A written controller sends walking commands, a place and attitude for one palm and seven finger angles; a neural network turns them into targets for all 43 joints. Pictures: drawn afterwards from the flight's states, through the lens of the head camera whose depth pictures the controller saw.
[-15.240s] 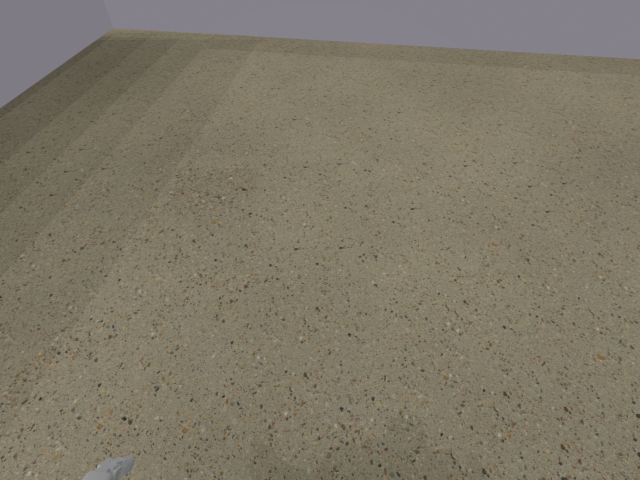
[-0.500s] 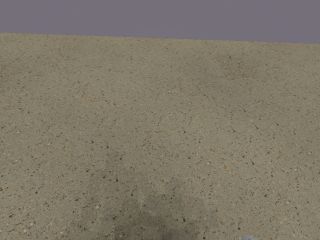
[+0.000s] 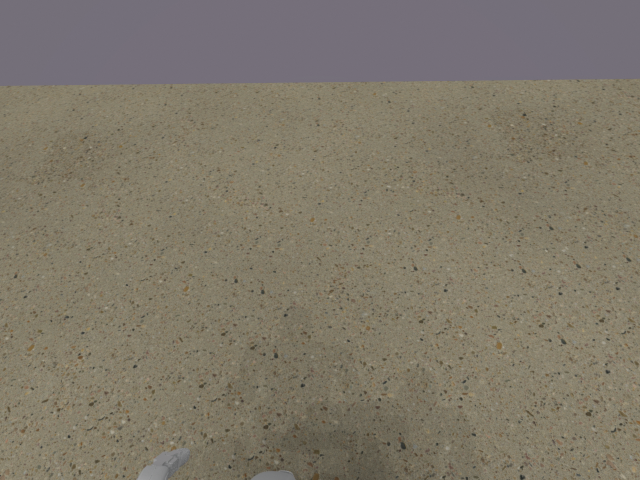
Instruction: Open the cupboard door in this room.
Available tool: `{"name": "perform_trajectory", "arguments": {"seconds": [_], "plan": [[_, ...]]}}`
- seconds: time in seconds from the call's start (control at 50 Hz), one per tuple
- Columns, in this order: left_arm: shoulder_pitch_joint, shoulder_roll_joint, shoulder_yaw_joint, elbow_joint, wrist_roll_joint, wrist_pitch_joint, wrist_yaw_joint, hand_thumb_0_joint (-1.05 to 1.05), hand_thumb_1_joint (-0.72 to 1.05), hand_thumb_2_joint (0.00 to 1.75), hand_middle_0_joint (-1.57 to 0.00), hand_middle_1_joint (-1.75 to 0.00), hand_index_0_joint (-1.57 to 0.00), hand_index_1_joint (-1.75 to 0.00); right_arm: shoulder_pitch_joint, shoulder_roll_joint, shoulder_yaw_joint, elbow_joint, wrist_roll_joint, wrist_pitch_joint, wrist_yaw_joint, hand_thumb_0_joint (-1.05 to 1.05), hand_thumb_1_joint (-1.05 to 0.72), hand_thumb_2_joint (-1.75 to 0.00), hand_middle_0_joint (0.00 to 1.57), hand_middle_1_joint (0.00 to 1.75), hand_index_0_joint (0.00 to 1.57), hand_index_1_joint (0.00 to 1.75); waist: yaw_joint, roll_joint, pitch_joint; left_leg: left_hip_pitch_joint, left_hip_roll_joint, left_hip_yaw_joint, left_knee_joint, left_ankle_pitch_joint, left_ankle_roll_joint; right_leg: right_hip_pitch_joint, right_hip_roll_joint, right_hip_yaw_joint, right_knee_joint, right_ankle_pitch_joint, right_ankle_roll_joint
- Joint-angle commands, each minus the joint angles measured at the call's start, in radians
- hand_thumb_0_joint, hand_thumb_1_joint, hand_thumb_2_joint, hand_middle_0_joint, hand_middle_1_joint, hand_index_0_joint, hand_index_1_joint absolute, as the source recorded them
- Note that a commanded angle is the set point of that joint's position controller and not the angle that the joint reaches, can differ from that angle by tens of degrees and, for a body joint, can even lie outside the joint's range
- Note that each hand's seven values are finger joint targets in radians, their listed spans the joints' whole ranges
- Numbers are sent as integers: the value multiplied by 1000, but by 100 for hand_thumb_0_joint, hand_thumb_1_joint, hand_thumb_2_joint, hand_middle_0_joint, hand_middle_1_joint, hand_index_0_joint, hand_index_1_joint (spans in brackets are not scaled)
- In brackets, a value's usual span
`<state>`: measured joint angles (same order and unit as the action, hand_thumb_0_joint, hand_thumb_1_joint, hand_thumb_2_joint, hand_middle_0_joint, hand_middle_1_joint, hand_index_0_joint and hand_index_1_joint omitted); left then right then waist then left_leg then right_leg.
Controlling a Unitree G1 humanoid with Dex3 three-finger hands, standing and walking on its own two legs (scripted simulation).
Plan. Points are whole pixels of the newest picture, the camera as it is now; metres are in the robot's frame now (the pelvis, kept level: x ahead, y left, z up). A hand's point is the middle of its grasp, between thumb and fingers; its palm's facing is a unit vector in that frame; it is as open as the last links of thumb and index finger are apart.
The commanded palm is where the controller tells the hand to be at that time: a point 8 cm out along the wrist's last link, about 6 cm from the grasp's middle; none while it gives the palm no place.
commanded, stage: turn or walk to find it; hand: left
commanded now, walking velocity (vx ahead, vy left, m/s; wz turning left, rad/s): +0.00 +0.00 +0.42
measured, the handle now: out of the picture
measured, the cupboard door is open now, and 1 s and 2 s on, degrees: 0 0 0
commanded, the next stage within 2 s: none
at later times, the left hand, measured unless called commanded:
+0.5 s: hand out of the picture -0.07 +0.24 -0.18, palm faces +0.30 -0.92 -0.24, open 7.4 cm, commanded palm none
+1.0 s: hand out of the picture -0.04 +0.20 -0.14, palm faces +0.42 -0.86 -0.28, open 7.4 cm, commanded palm none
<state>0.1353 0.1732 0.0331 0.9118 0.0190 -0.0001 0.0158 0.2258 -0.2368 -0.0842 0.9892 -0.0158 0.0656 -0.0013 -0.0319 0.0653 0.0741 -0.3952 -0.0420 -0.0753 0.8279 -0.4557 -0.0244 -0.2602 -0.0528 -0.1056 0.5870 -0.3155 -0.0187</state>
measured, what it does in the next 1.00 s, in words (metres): steps on the spot, turning left: left foot, then right foot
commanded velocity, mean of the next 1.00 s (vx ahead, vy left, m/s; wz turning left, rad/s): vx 0.00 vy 0.00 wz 0.42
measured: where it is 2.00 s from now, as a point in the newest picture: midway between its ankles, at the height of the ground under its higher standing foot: outside the picture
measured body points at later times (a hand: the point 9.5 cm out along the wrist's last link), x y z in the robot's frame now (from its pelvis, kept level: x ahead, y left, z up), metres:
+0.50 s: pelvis -0.03 +0.03 +0.00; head -0.01 +0.06 +0.44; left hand -0.08 +0.29 -0.17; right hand +0.13 -0.19 -0.13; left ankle -0.05 +0.13 -0.73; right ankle -0.01 -0.10 -0.70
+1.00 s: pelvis -0.05 -0.02 +0.00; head -0.02 -0.05 +0.45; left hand -0.06 +0.24 -0.12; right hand +0.08 -0.24 -0.17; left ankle -0.08 +0.12 -0.69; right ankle -0.01 -0.11 -0.73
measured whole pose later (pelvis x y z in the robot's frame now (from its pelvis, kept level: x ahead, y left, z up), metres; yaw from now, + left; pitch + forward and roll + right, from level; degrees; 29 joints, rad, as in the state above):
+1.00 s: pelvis -0.05 -0.02 +0.00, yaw +25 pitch -1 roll +2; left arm 0.16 0.17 0.04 0.92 0.02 0.01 0.02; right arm 0.23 -0.24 -0.09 0.99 -0.02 0.08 0.01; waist -0.02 0.06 0.07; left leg -0.45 -0.06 -0.07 0.89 -0.43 -0.02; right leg -0.25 -0.05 -0.10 0.57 -0.30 -0.03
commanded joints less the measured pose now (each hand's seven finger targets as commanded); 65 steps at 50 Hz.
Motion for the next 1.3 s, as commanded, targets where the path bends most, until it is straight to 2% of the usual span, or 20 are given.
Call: {"name": "perform_trajectory", "arguments": {"seconds": [0.0, 0.06, 0.28, 0.36, 0.38, 0.4, 0.42, 0.44, 0.46, 0.54, 0.74, 0.84, 0.86, 0.88, 0.9, 0.92, 0.96, 1.0, 1.12, 1.28], "plan": [[5, 192, 47, -63, -3, -6, 21, 0, 90, 90, -20, -30, -20, -30, -1, -83, -25, -65, -8, -6, 9, 0, -90, -90, 20, 30, 20, 30, 17, -224, -22, -164, 56, -7, 413, 30, -14, 45, -297, 195, -298, 217, -95], [25, 165, 40, -62, -2, -15, 19, 0, 90, 90, -20, -30, -20, -30, 30, -66, -20, -45, -8, -4, 18, 0, -90, -90, 20, 30, 20, 30, 15, -237, -27, -164, 62, 25, 414, 117, -35, 74, -248, 97, -294, 255, -61], [166, 235, 64, 8, 14, -6, 17, 0, 90, 90, -20, -30, -20, -30, -104, -36, 14, -81, 7, -26, 13, 0, -90, -90, 20, 30, 20, 30, 93, -266, -98, -40, 76, 139, -37, -16, -38, 224, -318, 48, -180, 545, -126], [115, 237, 69, 15, 3, 4, 14, 0, 90, 90, -20, -30, -20, -30, -8, -61, 11, -61, 6, -44, 10, 0, -90, -90, 20, 30, 20, 30, 26, -219, -137, 185, 76, 166, -353, 218, -14, 121, -296, -30, -47, 428, -46], [126, 207, 63, 5, -6, 13, 11, 0, 90, 90, -20, -30, -20, -30, 20, -114, 0, -55, 4, -53, 11, 0, -90, -90, 20, 30, 20, 30, 7, -75, -157, 329, 141, 72, -447, 352, 14, -11, -242, -70, 85, 277, 9], [120, 139, 48, -25, -12, 18, 6, 0, 90, 90, -20, -30, -20, -30, 58, -213, -24, -57, -4, -60, 6, 0, -90, -90, 20, 30, 20, 30, -16, 228, -151, 436, 390, -257, -489, 679, 119, -269, -101, -99, 286, -207, 85], [60, 131, 33, -46, -4, 30, 11, 0, 90, 90, -20, -30, -20, -30, 101, -253, -32, -42, -2, -49, -2, 0, -90, -90, 20, 30, 20, 30, -40, 213, -142, 367, 464, -275, -497, 802, 203, -274, -73, -7, 416, -354, 85], [31, 141, 35, -40, -3, 40, 12, 0, 90, 90, -20, -30, -20, -30, 74, -225, -23, -39, -5, -48, -9, 0, -90, -90, 20, 30, 20, 30, -32, 151, -108, 299, 439, -227, -512, 707, 211, -260, -87, 46, 475, -305, 78], [28, 135, 41, -28, -1, 43, 10, 0, 90, 90, -20, -30, -20, -30, 26, -199, -16, -47, -7, -52, -18, 0, -90, -90, 20, 30, 20, 30, -17, 185, -86, 287, 388, -211, -513, 674, 201, -288, -87, 65, 504, -252, 82], [78, 152, 47, 13, -1, 35, -8, 0, 90, 90, -20, -30, -20, -30, -66, -155, 2, -82, -2, -59, -19, 0, -90, -90, 20, 30, 20, 30, 31, 78, -72, 262, 277, -94, -509, 601, 168, -263, -61, 70, 532, -94, 92], [3, 129, 37, -39, -7, 34, 3, 0, 90, 90, -20, -30, -20, -30, -4, -160, -18, -83, -9, -49, -11, 0, -90, -90, 20, 30, 20, 30, -3, 81, -75, 242, 281, -225, -510, 494, 202, -195, -24, 80, 285, -140, 101], [99, 129, 38, -19, -14, 17, 7, 0, 90, 90, -20, -30, -20, -30, -37, -156, -25, -94, -7, -41, -6, 0, -90, -90, 20, 30, 20, 30, 44, 87, -114, 121, 223, -248, -432, 488, 163, 48, 22, 53, -45, 2, 80], [149, 141, 42, -11, -13, 9, 9, 0, 90, 90, -20, -30, -20, -30, -49, -142, -24, -100, -2, -41, -4, 0, -90, -90, 20, 30, 20, 30, 70, 41, -145, 63, 181, -218, -372, 419, 124, 160, -2, 59, -191, 101, 78], [165, 205, 55, -9, 0, -2, 16, 0, 90, 90, -20, -30, -20, -30, -28, -86, -18, -105, 7, -41, 1, 0, -90, -90, 20, 30, 20, 30, 74, -125, -156, -91, 91, -129, -245, 235, 60, 292, -156, 200, -290, 72, 36], [163, 286, 71, -20, 11, -6, 20, 0, 90, 90, -20, -30, -20, -30, -50, -38, -9, -136, 6, -41, 2, 0, -90, -90, 20, 30, 20, 30, 90, -378, -107, -230, -37, 23, -13, -75, -3, 272, -390, 448, -335, 130, -74], [146, 278, 65, -37, 1, 0, 22, 0, 90, 90, -20, -30, -20, -30, -74, -93, -23, -137, -3, -31, 1, 0, -90, -90, 20, 30, 20, 30, 91, -287, -85, -187, 4, -15, 169, -117, 2, 117, -442, 429, -345, 157, -142], [21, 216, 62, -64, -3, 0, 25, 0, 90, 90, -20, -30, -20, -30, -31, -92, -34, -90, -9, -6, 9, 0, -90, -90, 20, 30, 20, 30, 30, -233, -13, -162, 35, -31, 352, -5, 0, -16, -340, 320, -372, -8, -114], [-25, 173, 45, -76, -4, -7, 19, 0, 90, 90, -20, -30, -20, -30, 35, -71, -29, -56, -13, -1, 17, 0, -90, -90, 20, 30, 20, 30, -5, -199, 1, -160, 47, 5, 415, 96, -17, -18, -259, 171, -339, 56, -70], [83, 177, 48, -36, 1, -12, 21, 0, 90, 90, -20, -30, -20, -30, -4, -67, -20, -55, -9, -2, 18, 0, -90, -90, 20, 30, 20, 30, 43, -237, -27, -172, 80, 43, 328, 105, -52, 102, -277, 113, -314, 142, -87], [157, 244, 71, 10, 14, -3, 16, 0, 90, 90, -20, -30, -20, -30, -74, -37, 9, -75, 9, -30, 10, 0, -90, -90, 20, 30, 20, 30, 88, -273, -114, -5, 72, 142, -96, -18, -34, 212, -327, 76, -181, 470, -129]]}}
